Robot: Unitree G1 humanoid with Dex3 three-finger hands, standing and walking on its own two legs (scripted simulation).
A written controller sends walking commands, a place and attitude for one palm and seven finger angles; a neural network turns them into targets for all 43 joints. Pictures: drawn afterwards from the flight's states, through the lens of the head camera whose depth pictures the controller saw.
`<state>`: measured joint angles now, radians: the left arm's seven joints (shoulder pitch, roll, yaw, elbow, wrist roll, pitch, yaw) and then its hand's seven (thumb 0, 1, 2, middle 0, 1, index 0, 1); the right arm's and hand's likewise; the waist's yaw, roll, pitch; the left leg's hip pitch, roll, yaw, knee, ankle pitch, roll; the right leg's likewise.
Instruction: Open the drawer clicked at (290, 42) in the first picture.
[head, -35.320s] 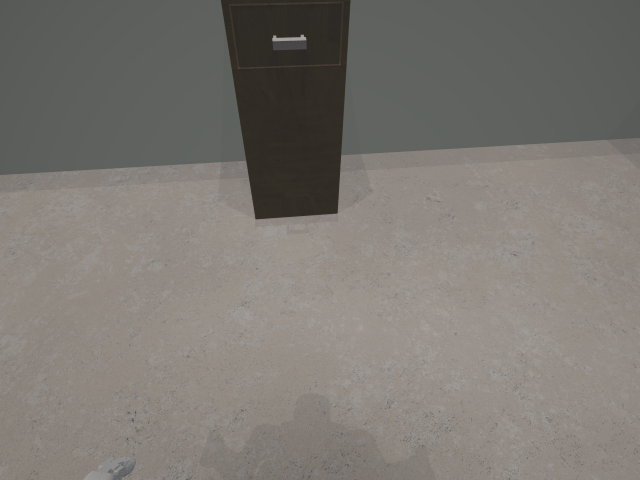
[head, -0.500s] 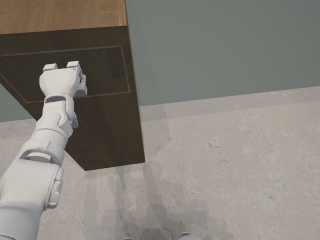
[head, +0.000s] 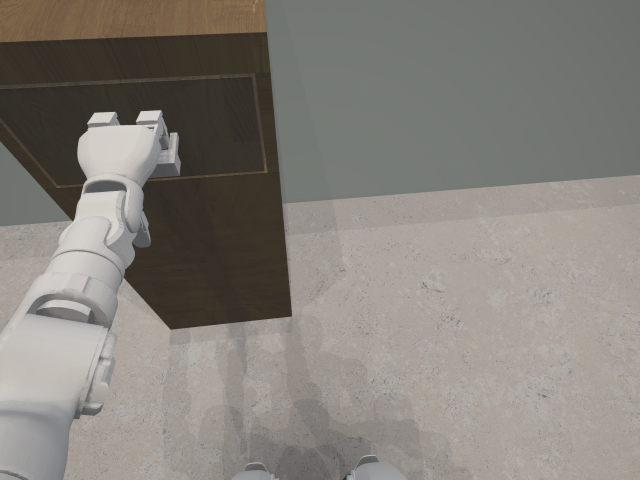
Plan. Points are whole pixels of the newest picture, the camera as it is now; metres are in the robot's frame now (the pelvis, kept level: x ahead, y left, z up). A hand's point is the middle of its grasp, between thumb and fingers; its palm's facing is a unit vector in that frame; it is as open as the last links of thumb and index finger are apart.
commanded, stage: lower the fingers behind the handle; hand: left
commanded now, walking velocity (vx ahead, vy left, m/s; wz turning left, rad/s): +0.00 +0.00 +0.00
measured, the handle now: (141, 153) +0.55 +0.23 +0.05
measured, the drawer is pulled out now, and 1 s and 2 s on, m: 0.00 0.00 0.00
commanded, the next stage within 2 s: lift the hand off the handle in 0.14 s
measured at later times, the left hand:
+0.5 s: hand (136, 180) +0.50 +0.23 +0.06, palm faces -0.01 +0.03 -1.00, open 13.8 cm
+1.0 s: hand (136, 158) +0.51 +0.22 +0.08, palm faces -0.03 -0.01 -1.00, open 13.5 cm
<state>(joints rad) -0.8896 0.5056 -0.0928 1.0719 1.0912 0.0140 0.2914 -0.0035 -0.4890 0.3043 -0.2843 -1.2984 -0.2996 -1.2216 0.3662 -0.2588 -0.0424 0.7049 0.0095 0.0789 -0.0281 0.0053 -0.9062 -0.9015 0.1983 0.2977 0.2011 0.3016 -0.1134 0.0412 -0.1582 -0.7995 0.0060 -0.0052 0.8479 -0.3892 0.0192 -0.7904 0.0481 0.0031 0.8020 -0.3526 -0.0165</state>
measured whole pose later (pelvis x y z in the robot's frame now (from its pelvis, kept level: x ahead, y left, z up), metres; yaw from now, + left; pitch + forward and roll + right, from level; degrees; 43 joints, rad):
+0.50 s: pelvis -0.01 +0.01 +0.00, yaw +0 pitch +20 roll -2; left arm -0.96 0.49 -0.12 1.13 1.10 0.04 0.30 0.00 -0.49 0.30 -0.29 -1.30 -0.31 -1.22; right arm 0.36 -0.25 -0.02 0.70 0.01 0.08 -0.03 0.00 -0.91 -0.90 0.20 0.30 0.20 0.30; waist -0.13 0.04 -0.15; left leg -0.83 -0.01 -0.01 0.87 -0.38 0.03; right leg -0.81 0.04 0.00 0.82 -0.35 0.00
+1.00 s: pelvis +0.00 +0.01 +0.01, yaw +0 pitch +18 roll -2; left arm -0.96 0.52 -0.08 1.10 1.07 0.01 0.22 0.00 -0.49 0.30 -0.36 -1.23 -0.38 -1.21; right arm 0.41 -0.24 -0.02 0.73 0.01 0.04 -0.05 0.01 -0.90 -0.90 0.20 0.30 0.20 0.30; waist -0.15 0.06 -0.13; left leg -0.74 0.00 0.00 0.79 -0.36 0.03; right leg -0.72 0.04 0.01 0.72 -0.31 0.00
